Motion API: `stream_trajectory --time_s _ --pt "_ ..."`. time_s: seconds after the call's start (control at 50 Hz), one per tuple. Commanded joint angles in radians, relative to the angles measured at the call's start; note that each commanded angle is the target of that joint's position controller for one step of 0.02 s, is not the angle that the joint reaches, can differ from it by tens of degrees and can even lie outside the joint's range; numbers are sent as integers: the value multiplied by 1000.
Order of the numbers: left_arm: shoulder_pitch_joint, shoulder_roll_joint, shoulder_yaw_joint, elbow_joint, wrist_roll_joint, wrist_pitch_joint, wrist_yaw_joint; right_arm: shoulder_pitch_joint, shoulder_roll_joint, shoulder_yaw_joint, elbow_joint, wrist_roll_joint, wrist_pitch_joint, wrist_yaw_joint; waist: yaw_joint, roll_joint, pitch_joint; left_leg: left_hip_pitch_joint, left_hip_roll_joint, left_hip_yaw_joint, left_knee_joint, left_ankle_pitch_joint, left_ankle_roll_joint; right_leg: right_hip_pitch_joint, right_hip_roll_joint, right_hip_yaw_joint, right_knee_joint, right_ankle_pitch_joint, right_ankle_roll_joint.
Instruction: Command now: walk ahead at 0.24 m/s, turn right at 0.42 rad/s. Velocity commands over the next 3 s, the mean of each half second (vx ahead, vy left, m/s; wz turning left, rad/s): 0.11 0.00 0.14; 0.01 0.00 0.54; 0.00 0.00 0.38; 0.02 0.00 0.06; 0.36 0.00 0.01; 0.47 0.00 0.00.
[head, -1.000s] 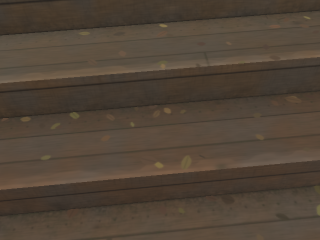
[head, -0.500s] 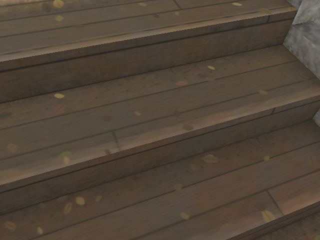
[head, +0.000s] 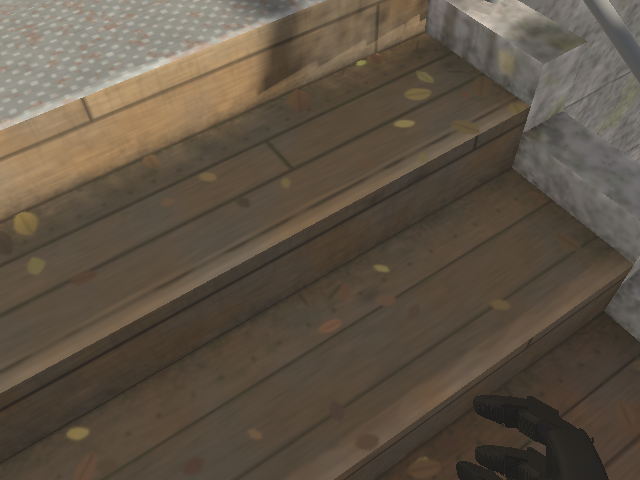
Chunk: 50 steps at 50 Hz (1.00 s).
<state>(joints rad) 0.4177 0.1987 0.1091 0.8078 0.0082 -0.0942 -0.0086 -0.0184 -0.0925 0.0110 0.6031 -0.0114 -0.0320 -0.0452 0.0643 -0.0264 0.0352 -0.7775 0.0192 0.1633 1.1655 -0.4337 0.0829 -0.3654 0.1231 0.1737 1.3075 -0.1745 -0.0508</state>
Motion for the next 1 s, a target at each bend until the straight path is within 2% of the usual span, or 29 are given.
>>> stream_trajectory --time_s 0.02,0.04,0.08,0.12,0.18,0.2,0.22,0.24,0.28,0.3,0.34,0.36,0.38,0.4,0.42,0.46,0.5,0.54,0.58,0.64,0.68,0.72,0.76,0.78,0.8,0.82,0.86,0.92,1.0 --pt "-110 -30 -25 -175 51 6 -2 184 -37 -55 86 -3 -27 -21 -64 -19 -119 444 285 -638 -573 333 215 -452 -46 -11 449 -9 -9" --pt "-90 -56 -40 -170 43 23 1 223 -27 -55 139 -14 -41 -21 -39 -22 -64 373 251 -559 -602 296 189 -476 -40 6 465 -27 -13" --pt "-100 -100 -67 -186 30 49 20 279 -32 -58 226 -30 -71 2 -26 90 -30 365 241 -478 -673 294 158 -584 -19 25 560 -106 -29" --pt "-160 -90 -81 -219 36 55 34 283 -52 -60 266 -30 -91 22 5 98 -20 366 209 -389 -719 328 127 -645 -50 9 491 -123 -25" --pt "-207 6 -77 -256 59 60 22 212 -141 -72 253 -11 -89 16 70 24 -78 282 119 -238 -756 579 129 -440 -129 -164 99 84 28" --pt "-219 -12 -90 -269 42 53 9 212 -169 -77 240 -3 -80 -5 70 57 -124 283 96 -190 -783 666 109 -277 -175 -164 -169 108 42" --pt "-236 -12 -96 -235 16 51 -7 250 -188 -86 231 -4 -74 -12 14 25 -168 296 51 -142 -815 694 104 -120 -130 -247 -334 76 52" --pt "-246 -37 -98 -242 -3 49 -15 281 -245 -104 213 -16 -85 -14 -8 101 -196 354 111 -208 -860 788 94 -27 -132 -214 -386 95 45" --pt "-231 -13 -86 -232 -2 48 -6 299 -271 -128 194 -20 -88 5 -34 138 -191 524 137 -235 -829 780 66 -39 -122 -198 -529 52 32" --pt "-252 4 -77 -239 1 39 10 299 -260 -130 177 -20 -79 16 -58 161 -176 583 137 -251 -793 777 61 -45 -95 -225 -601 28 28" --pt "-168 -5 -69 -205 13 15 37 310 -223 -131 157 -1 -49 27 -36 167 -157 569 86 -232 -634 649 34 104 -71 -261 -878 126 27" --pt "-140 5 -61 -197 22 -3 41 343 -181 -124 148 8 -33 36 -42 105 -164 465 41 -227 -507 402 10 229 -145 -205 -908 160 35" --pt "-127 48 -61 -233 33 -11 40 370 -97 -103 103 5 -13 33 -54 -103 -185 275 -31 -183 -260 -75 -40 330 -426 85 -914 469 1" --pt "-190 84 -60 -270 39 4 37 492 -91 -98 104 18 14 21 -94 -219 -304 269 -57 -161 -8 -221 -85 293 -574 205 -953 543 -161" --pt "-217 60 -57 -290 33 11 42 504 -149 -113 124 -2 35 10 -84 -134 -276 249 -43 -168 151 -175 -115 205 -566 243 -1022 294 -232" --pt "-302 -5 -82 -290 21 5 53 400 -176 -126 95 -31 47 13 -122 -49 -113 227 -4 -205 205 -52 -147 57 -441 100 -1051 -5 -183" --pt "-273 8 -76 -270 22 -5 66 376 -179 -128 81 -31 65 18 -112 -69 -82 260 -7 -183 230 9 -157 19 -398 -14 -1034 84 -167" --pt "-224 34 -68 -251 20 -10 71 326 -179 -124 58 -22 72 18 -93 -42 -97 219 -9 -191 195 36 -155 97 -400 -39 -1009 123 -174" --pt "-188 60 -57 -238 24 -12 74 269 -172 -117 30 -18 73 18 -70 -73 -107 203 -11 -184 130 30 -155 162 -411 -55 -1004 142 -184" --pt "-156 83 -46 -240 30 23 71 212 -186 -113 -2 -10 77 31 -36 -152 -105 226 0 -163 -86 -65 -144 199 -410 -110 -977 93 -182" --pt "-196 103 -37 -254 42 46 70 248 -169 -103 2 -2 79 42 -53 -175 -122 378 -4 -123 -234 -112 -101 101 -393 -182 -938 64 -170" --pt "-203 133 -23 -239 32 59 70 278 -160 -94 -4 -7 80 38 -76 -188 -110 485 -12 -72 -421 -31 -63 38 -402 -196 -899 15 -152" --pt "-182 129 -14 -213 21 79 58 343 -193 -97 20 -20 63 28 -99 -49 -72 613 -57 -85 -653 86 -37 -83 -352 -273 -754 -90 -50" --pt "-186 78 -22 -228 19 88 43 361 -250 -105 3 -34 45 25 -112 191 -50 680 124 -407 -802 132 0 -274 -282 -350 -491 -274 43" --pt "-245 43 -37 -293 7 96 46 326 -369 -142 -52 -22 44 3 -125 389 -28 596 311 -703 -877 332 120 -413 -174 -266 -329 -375 110" --pt "-294 59 -37 -300 23 99 49 301 -374 -154 -71 -21 46 -7 -153 331 -19 474 328 -755 -930 216 217 -367 -177 -176 -140 -336 116" --pt "-282 90 -26 -268 18 96 37 156 -288 -118 -99 -15 51 -2 -66 208 19 393 194 -567 -872 70 182 -347 -181 -151 -35 -177 122" --pt "-274 93 -28 -254 34 98 22 167 -228 -97 -104 -14 40 -1 -64 98 -52 507 130 -497 -737 357 141 -367 -147 -171 -66 -121 111" --pt "-319 43 -58 -280 7 109 29 299 -261 -115 -71 -30 38 -17 -120 155 -103 646 143 -559 -698 475 140 -364 -106 -195 -280 -260 85"
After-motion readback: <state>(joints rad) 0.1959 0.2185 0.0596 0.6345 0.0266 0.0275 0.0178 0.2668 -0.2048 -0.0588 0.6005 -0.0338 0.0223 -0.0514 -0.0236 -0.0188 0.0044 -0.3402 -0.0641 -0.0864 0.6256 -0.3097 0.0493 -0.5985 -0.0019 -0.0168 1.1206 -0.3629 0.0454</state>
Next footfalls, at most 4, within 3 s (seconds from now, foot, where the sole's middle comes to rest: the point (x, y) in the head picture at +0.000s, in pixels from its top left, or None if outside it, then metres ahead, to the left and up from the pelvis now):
0.36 right None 0.26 -0.11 -0.67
0.78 left None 0.11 0.09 -0.67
1.16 right None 0.21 -0.06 -0.67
1.54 left None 0.07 0.08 -0.67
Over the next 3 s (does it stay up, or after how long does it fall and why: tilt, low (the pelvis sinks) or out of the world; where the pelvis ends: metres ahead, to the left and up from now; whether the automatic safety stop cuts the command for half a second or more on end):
stays up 0.50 0.32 0.30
